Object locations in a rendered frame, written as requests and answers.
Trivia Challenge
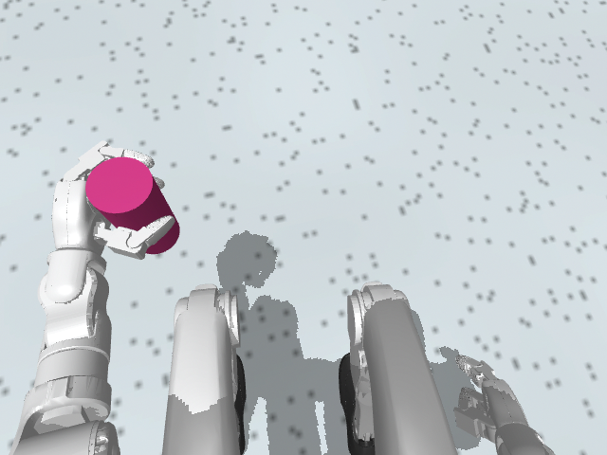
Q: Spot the right robot hand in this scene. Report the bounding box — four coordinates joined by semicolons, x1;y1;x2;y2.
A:
453;355;529;444

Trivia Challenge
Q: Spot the can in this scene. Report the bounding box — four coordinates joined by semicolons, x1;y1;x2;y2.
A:
85;157;180;254

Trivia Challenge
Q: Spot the left robot hand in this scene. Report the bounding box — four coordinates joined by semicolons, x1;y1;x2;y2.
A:
52;141;175;260

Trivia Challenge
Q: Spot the right robot foot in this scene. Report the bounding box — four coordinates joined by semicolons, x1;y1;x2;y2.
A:
339;353;375;455

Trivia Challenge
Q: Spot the right robot arm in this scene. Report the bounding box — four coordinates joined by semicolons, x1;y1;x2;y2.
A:
495;423;555;455

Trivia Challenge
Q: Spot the left robot arm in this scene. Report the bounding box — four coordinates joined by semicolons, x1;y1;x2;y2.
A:
9;247;120;455

